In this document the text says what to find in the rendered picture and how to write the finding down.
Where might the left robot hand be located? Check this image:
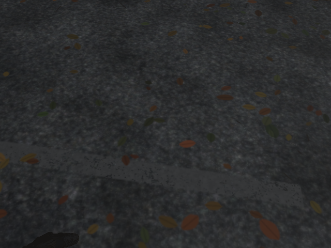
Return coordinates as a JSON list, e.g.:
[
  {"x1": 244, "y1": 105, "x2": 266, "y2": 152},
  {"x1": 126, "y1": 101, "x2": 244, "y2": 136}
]
[{"x1": 22, "y1": 232, "x2": 79, "y2": 248}]

